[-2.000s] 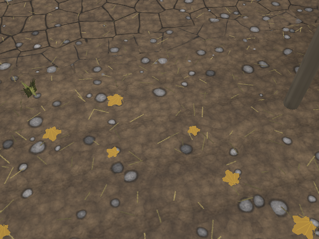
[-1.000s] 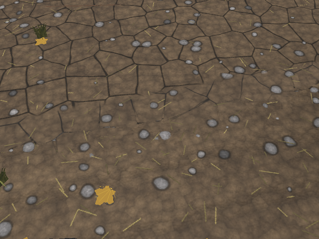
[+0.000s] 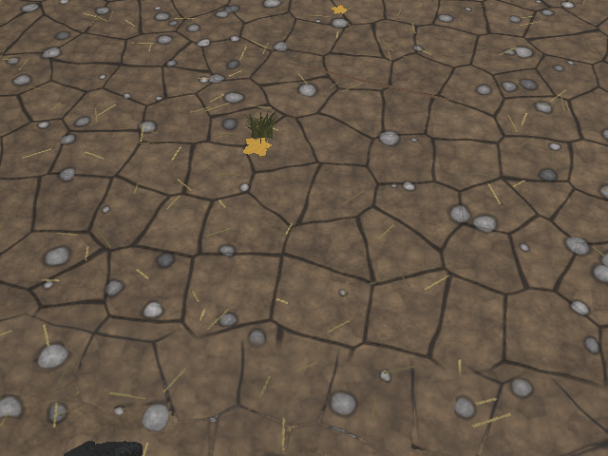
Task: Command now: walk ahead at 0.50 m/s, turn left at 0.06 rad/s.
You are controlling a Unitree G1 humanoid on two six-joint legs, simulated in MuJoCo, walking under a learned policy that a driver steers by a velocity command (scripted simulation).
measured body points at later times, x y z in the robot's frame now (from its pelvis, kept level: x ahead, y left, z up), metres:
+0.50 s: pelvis +0.28 +0.04 +0.00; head +0.31 +0.05 +0.45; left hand +0.26 +0.32 -0.14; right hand +0.50 -0.20 -0.07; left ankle +0.40 +0.15 -0.72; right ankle +0.11 -0.09 -0.71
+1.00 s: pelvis +0.53 -0.01 +0.00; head +0.56 -0.03 +0.45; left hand +0.81 +0.16 -0.09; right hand +0.46 -0.29 -0.13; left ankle +0.40 +0.15 -0.72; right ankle +0.63 -0.14 -0.72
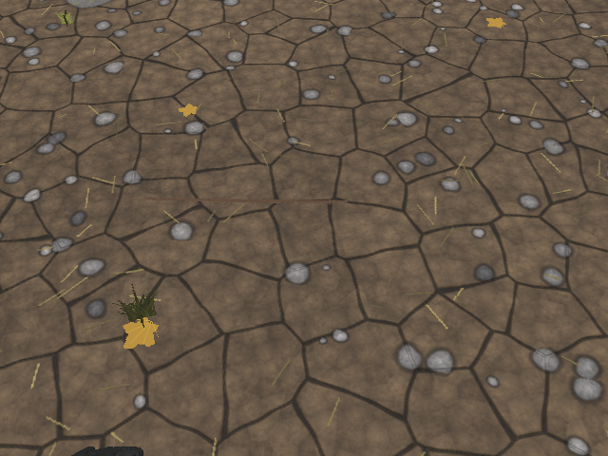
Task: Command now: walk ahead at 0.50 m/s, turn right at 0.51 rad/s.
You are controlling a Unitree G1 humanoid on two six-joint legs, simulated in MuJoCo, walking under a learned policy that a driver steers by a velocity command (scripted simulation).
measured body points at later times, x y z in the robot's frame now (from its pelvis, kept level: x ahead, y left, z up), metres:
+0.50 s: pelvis +0.28 +0.00 +0.01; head +0.31 +0.00 +0.46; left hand +0.32 +0.29 -0.11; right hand +0.47 -0.24 -0.09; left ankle +0.46 +0.12 -0.70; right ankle +0.13 -0.09 -0.72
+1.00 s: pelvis +0.58 +0.03 +0.02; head +0.61 +0.04 +0.47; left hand +0.75 +0.31 -0.07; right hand +0.67 -0.24 -0.10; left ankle +0.45 +0.11 -0.72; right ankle +0.77 -0.07 -0.70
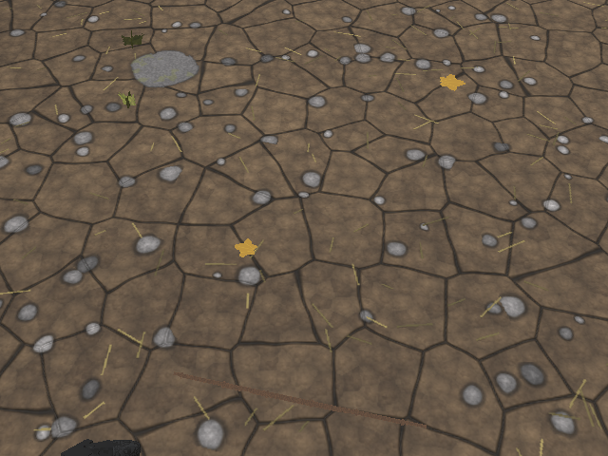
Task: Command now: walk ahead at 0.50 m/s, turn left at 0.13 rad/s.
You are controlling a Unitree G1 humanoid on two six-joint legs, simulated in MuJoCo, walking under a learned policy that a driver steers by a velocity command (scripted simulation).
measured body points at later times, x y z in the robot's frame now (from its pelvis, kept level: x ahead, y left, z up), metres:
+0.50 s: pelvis +0.18 -0.02 +0.00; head +0.20 -0.02 +0.45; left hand +0.28 +0.23 -0.13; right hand +0.33 -0.29 -0.11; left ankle +0.23 +0.12 -0.74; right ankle +0.17 -0.13 -0.74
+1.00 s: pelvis +0.21 +0.00 +0.00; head +0.22 +0.00 +0.45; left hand +0.27 +0.26 -0.14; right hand +0.33 -0.26 -0.13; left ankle +0.23 +0.12 -0.74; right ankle +0.17 -0.13 -0.74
